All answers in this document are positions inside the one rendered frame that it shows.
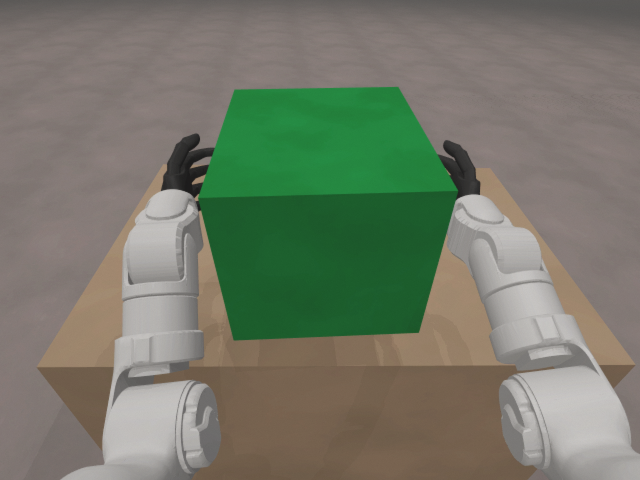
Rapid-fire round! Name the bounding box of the pedestal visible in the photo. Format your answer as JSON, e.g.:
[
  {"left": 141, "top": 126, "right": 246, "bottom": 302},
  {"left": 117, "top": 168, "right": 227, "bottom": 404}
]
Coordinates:
[{"left": 37, "top": 164, "right": 636, "bottom": 480}]

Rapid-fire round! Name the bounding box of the left robot forearm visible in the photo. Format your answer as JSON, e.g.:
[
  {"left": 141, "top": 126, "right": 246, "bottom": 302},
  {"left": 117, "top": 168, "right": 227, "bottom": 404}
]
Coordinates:
[{"left": 102, "top": 189, "right": 204, "bottom": 462}]

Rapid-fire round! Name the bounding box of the right robot forearm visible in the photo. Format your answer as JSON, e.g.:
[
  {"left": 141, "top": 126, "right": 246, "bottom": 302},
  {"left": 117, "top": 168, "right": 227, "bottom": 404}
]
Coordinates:
[{"left": 447, "top": 194, "right": 631, "bottom": 445}]

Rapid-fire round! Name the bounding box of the left robot hand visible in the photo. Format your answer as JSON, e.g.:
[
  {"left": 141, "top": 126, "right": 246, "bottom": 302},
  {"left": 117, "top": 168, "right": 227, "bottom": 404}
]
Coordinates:
[{"left": 161, "top": 133, "right": 215, "bottom": 211}]

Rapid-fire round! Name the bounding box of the right robot hand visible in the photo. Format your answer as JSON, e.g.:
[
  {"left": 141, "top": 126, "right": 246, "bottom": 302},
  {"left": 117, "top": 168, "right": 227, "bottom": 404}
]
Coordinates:
[{"left": 437, "top": 140, "right": 480, "bottom": 200}]

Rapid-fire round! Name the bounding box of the robot right upper arm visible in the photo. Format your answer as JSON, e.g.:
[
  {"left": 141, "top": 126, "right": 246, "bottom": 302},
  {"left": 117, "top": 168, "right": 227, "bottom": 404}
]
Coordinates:
[{"left": 499, "top": 365, "right": 640, "bottom": 480}]

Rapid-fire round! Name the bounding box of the robot left upper arm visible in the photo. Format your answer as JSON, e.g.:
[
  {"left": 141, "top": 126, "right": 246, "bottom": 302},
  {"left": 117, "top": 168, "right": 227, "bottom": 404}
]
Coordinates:
[{"left": 60, "top": 380, "right": 221, "bottom": 480}]

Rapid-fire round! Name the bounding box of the carton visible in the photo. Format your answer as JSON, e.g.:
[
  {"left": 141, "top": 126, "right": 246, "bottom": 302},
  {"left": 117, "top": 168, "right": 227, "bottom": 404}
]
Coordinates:
[{"left": 198, "top": 87, "right": 458, "bottom": 341}]

